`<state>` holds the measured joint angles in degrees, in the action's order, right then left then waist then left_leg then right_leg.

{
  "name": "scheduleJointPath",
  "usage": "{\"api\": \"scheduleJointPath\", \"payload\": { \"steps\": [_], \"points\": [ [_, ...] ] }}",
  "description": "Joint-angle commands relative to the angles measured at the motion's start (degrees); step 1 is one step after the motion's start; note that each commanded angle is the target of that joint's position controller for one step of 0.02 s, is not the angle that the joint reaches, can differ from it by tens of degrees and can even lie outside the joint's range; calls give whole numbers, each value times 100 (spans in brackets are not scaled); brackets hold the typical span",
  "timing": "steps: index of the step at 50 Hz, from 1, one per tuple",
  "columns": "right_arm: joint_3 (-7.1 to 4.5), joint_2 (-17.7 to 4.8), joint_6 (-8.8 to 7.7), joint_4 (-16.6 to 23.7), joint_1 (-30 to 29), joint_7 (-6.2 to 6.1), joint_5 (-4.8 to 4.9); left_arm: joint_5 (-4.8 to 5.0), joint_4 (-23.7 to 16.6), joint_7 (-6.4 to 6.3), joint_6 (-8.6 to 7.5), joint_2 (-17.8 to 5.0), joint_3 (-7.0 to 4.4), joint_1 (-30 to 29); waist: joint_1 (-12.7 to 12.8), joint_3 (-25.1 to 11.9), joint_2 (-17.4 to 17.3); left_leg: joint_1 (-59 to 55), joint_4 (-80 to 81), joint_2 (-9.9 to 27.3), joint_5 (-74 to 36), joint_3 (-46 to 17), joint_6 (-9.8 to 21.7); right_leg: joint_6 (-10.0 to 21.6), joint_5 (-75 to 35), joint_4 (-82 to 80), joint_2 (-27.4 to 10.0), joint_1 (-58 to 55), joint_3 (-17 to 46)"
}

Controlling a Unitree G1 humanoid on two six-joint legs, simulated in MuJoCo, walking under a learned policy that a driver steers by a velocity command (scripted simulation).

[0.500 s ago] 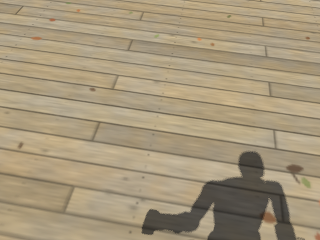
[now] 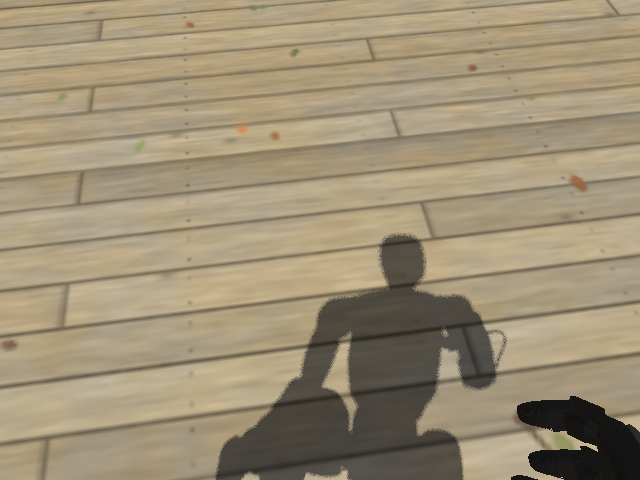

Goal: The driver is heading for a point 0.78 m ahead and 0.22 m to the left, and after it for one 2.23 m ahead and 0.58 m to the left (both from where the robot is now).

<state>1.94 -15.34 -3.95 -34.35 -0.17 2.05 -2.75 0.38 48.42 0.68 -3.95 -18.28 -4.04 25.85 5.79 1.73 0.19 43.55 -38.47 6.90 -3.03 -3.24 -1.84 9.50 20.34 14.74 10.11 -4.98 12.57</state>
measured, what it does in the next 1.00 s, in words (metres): walks ahead, turning left: left foot, then right foot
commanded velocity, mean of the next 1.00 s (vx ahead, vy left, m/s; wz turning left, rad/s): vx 0.85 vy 0.00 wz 0.45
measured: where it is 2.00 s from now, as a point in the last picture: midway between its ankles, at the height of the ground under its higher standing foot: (351, 250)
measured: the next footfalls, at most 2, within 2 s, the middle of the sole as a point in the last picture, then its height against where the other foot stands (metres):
left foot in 0.10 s outside the picture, level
right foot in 0.50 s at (418, 382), level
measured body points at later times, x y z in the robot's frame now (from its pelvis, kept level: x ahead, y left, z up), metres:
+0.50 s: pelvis +0.48 +0.01 -0.01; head +0.51 +0.01 +0.44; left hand +0.78 +0.20 -0.04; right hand +0.37 -0.26 -0.13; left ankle +0.28 +0.15 -0.72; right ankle +0.63 -0.11 -0.73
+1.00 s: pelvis +0.87 +0.07 -0.03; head +0.93 +0.10 +0.41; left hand +0.82 +0.34 -0.15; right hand +1.15 -0.08 -0.14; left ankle +0.97 +0.14 -0.73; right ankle +0.81 -0.11 -0.59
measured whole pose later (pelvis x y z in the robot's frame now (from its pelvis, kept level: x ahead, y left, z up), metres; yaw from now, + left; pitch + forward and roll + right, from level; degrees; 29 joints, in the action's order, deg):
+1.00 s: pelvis +0.87 +0.07 -0.03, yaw +30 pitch +0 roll +1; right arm -3.4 -17.9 0.6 -39.8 7.8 1.0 -0.9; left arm -1.5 43.1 -1.6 -2.7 -13.8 -0.9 13.9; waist 1.1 8.1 -0.3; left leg 29.7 -38.0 -11.2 8.6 3.9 11.1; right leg -4.0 27.0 86.1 -2.2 22.2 1.1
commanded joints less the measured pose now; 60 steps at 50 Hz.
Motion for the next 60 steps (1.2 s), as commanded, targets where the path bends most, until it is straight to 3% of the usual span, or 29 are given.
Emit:
{"api": "scheduleJointPath", "payload": {
  "steps": [1,3,4,5,6,7,9,12,14,17,22,24,25,26,27,28,30,34,39,42,44,45,46,47,48,49,52,56,60],
  "points": [
    [-150,-525,-88,323,-168,-39,24,30,-216,-78,-133,-977,-228,-19,-184,-50,207,-2146,792,-638,-437,541,241,231,-4935,-26,-1158,998,631],
    [-382,-1016,-108,-25,1062,-172,82,-135,-155,-104,-147,-1298,-264,-125,-846,-891,395,-3329,724,-924,609,482,414,10,-6449,1528,-1364,367,635],
    [-500,-1212,-99,-334,2215,-288,136,-220,-182,-87,-145,-1314,-264,-490,-1581,-1319,361,-4471,812,-732,887,512,486,-71,-6126,2913,-1214,810,431],
    [-644,-1547,-101,-568,3365,-428,28,-294,-273,-101,-200,-769,-130,-613,-1985,-1864,-97,-5766,505,131,2614,-424,613,-99,-4342,4916,-927,1859,103],
    [-762,-2051,-128,-635,3054,-365,-192,62,-506,-30,-203,185,113,476,-950,-2434,-2290,-6933,1613,1873,3549,-4106,1473,-401,661,6832,-28,3849,-357],
    [-754,-1521,-93,-545,2583,-238,-48,-99,-409,-73,-186,-331,144,11,-1128,-2039,-1346,-6481,2210,1580,4483,-4830,1544,-235,200,6953,-436,4521,-365],
    [-634,-837,-118,-720,2103,-146,32,-226,-623,27,-154,-522,125,-1160,-1049,-684,-88,-4908,2284,1018,3311,-3083,1502,-251,-532,6441,-845,4564,-447],
    [-494,-453,-173,-1234,2516,-134,128,-422,-979,164,-49,-163,264,-1542,-620,-84,-431,-3974,2498,445,2183,-2212,1476,-402,-165,5766,-1182,4622,-624],
    [-530,-570,-226,-1336,2647,-145,221,-504,-1255,196,-22,-86,361,-1903,-502,202,-401,-3611,2846,384,2002,-2069,1608,-619,-116,5136,-1419,4923,-804],
    [-654,-856,-257,-1203,2277,-187,202,-364,-1665,323,-99,-70,528,-2735,-447,525,-377,-2307,3425,-36,1438,-1311,1484,-909,-1433,2979,-1446,3745,-1076],
    [-775,-1217,-263,-1326,2716,-78,334,-249,-1522,184,-98,-401,396,-2724,-549,59,-314,-3058,2869,83,-961,-1125,1157,-849,-2032,1794,-996,1988,-1348],
    [-829,-1406,-206,-1383,2783,-85,294,-319,-1116,12,-145,-675,209,-1350,105,-894,-182,-3066,524,-268,-2002,-844,942,-739,-1252,1701,-835,358,-1435],
    [-783,-1186,-222,-1285,2632,-81,295,-416,-978,-122,-174,-1007,58,-366,570,-1429,18,-2099,-1176,-584,-967,-699,846,-644,-235,1720,-1685,-862,-679],
    [-575,-205,-228,-1028,2888,-128,394,-617,-938,-204,-170,-1427,-58,197,366,-2141,1310,-748,-3185,-1007,2948,-360,806,-436,2095,1021,-3474,-1874,1822],
    [-570,-419,-161,-820,2992,-141,479,-473,-981,-181,-96,-1476,-107,-110,68,-2356,1798,-91,-4101,-970,2801,-294,881,-105,2801,-55,-3813,-1585,3796],
    [-606,-611,-62,-876,2479,-165,356,-405,-1013,-167,-85,-902,-22,-693,-72,-1288,1000,298,-4227,-563,2202,-183,884,-121,2669,-58,-3481,-834,2831],
    [-608,-543,47,-895,1953,-48,229,-385,-897,-122,-144,-363,81,-974,-230,-430,361,87,-3782,-252,1803,-108,780,-238,492,-39,-2971,294,1057],
    [-532,-163,350,-549,1323,131,100,-154,-369,-65,-327,38,165,-581,-535,50,468,352,-3531,23,1684,35,698,-459,-1664,-324,-2613,707,-705],
    [-362,-96,262,-61,487,315,60,-72,-345,-141,-411,-164,134,-1202,-891,451,244,-1174,-523,-511,-74,1045,653,-729,-4490,-257,-1971,1650,-2654],
    [-479,-415,257,-408,1501,329,30,29,-397,-220,-356,-836,-37,-1020,-1305,-332,383,-3032,24,-1250,-255,1407,884,-814,-6485,1483,-2137,1466,-2670],
    [-718,-884,250,-898,3096,123,-36,80,-517,-184,-222,-899,-84,-1175,-1966,-1151,155,-4847,347,-1303,-519,862,1283,-960,-5004,4257,-2117,2001,-2493],
    [-865,-1248,306,-897,2757,-55,113,31,-420,-126,-146,-493,-49,-1005,-1756,-718,-804,-5330,829,-699,-2102,88,1470,-1156,532,6324,-1061,3123,-2602],
    [-959,-1958,332,-570,2429,-50,41,-63,-749,-191,-55,-216,52,183,-866,-1489,-1029,-6325,-47,812,-7229,-1932,2305,-1384,1792,8279,-852,4146,-1977],
    [-1034,-1968,347,-326,2488,-42,216,-192,-901,-247,12,-437,67,139,-1111,-2682,-313,-6838,383,1287,-6986,-2770,2903,-1451,1257,8593,-992,4416,-972],
    [-1025,-1758,430,-124,1875,-182,212,-122,-1002,-282,56,-442,143,67,-914,-2532,-286,-6313,1155,1316,-4086,-3346,3055,-1390,843,8349,-1050,4805,-766],
    [-906,-1302,467,-66,1534,-259,260,-264,-1027,-281,100,-635,119,-381,-806,-1835,225,-5302,1631,896,-2127,-3240,2797,-1379,654,7613,-1306,4757,-689],
    [-769,-979,411,-303,1429,-266,285,-375,-1102,-303,423,-555,109,-767,-403,-550,538,-3056,1912,165,-2456,-2216,2166,-1436,649,6057,-1516,3793,-782],
    [-857,-1142,359,-394,1510,-220,175,-274,-1224,-318,515,-211,199,-1027,-436,-1009,385,-2868,1553,-238,-3290,-1761,1715,-1390,-144,5084,-1439,3493,-892],
    [-814,-956,465,-451,1666,-250,218,-220,-1386,-303,607,-183,197,-1542,-665,-942,-181,-2970,1669,-420,-1771,-1876,1125,-1265,-832,4410,-1356,3585,-846]
  ]
}}
Over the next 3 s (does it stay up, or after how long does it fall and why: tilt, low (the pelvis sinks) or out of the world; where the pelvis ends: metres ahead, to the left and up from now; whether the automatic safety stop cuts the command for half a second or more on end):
stays up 1.23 0.17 -0.04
